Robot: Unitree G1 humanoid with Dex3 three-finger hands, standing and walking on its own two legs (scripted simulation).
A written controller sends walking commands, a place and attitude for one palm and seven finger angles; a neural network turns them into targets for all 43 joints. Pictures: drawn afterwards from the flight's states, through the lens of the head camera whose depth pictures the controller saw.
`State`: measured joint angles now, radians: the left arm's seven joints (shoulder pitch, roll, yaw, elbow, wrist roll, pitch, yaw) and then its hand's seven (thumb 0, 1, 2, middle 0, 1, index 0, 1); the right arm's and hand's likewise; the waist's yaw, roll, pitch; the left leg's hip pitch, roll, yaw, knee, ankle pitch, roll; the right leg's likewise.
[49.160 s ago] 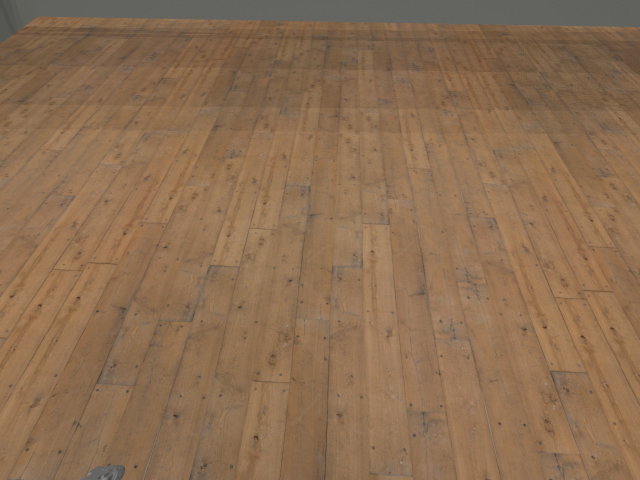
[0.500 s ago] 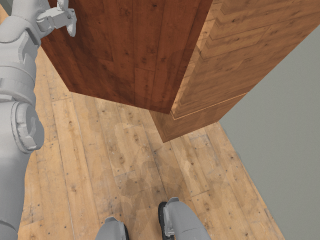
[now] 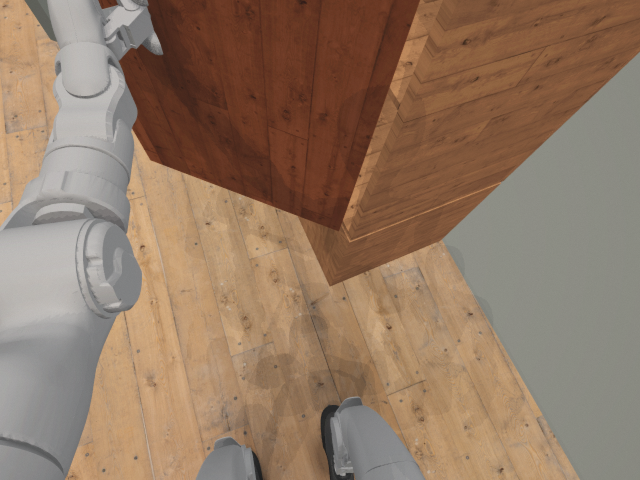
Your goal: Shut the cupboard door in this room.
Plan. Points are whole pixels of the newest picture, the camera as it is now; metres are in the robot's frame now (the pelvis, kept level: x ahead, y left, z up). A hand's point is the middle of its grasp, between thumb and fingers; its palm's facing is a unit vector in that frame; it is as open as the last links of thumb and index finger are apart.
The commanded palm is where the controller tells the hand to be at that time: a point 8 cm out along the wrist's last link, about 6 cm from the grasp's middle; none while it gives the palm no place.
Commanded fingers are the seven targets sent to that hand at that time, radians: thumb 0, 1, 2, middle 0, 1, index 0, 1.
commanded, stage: pull the fist back off the door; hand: left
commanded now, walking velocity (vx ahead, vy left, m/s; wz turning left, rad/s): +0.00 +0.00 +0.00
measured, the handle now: out of the picture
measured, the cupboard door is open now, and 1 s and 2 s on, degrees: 46 46 46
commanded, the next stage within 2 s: draw the hand back to the body in 0.66 s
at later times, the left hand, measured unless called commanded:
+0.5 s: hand (160, 91) +0.50 +0.07 +0.13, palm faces +0.05 -1.00 -0.03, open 3.1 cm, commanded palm +0.47 +0.12 +0.13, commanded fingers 0.00 0.90 0.90 -1.30 -1.50 -1.30 -1.50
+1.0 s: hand (122, 122) +0.46 +0.10 +0.14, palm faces +0.07 -1.00 -0.03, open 3.1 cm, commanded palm +0.40 +0.16 +0.15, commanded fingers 0.00 0.90 0.90 -1.30 -1.50 -1.30 -1.50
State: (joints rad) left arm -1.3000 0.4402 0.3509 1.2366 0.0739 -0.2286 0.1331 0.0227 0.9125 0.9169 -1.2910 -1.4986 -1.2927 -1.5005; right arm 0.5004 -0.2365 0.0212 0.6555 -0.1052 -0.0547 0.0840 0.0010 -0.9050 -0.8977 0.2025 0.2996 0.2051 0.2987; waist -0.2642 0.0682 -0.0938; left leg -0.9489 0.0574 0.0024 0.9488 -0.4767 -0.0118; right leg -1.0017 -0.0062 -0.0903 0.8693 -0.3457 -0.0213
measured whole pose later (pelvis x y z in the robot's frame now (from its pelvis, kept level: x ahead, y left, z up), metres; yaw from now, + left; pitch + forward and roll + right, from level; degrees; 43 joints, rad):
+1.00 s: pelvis -0.02 +0.00 +0.03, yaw -2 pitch +13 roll +0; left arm -0.77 0.24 0.28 0.97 -0.07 -0.34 0.05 0.02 0.90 0.90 -1.29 -1.50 -1.30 -1.50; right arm 0.42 -0.25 0.00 0.67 -0.01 -0.04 0.01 0.01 -0.91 -0.90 0.20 0.30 0.20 0.30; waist -0.13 0.04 -0.08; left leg -0.58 0.04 0.06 0.75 -0.39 -0.01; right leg -0.69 -0.01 -0.02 0.73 -0.27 -0.02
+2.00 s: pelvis +0.00 +0.00 +0.06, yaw +1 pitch -4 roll +0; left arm 0.46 0.34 0.34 -0.33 -0.05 -0.10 0.12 0.02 0.89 0.90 -0.41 -0.53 -0.41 -0.53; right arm 0.22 -0.23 0.01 0.65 0.01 -0.08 -0.08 0.01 -0.90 -0.90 0.20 0.30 0.20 0.30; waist 0.06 0.09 0.00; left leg -0.04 0.02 0.02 0.40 -0.29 -0.01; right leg -0.13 -0.02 -0.07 0.41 -0.21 0.00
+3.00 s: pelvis -0.06 +0.02 +0.04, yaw +1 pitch +0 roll +0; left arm 0.52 0.42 0.45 -0.47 -0.03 -0.18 0.16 0.02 0.89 0.90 -0.21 -0.30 -0.21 -0.30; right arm 0.22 -0.22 0.01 0.54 0.01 -0.02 -0.09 0.01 -0.90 -0.90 0.20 0.30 0.21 0.30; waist 0.00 -0.01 0.00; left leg -0.35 -0.02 0.04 0.66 -0.31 0.04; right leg -0.42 -0.06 -0.04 0.62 -0.20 0.02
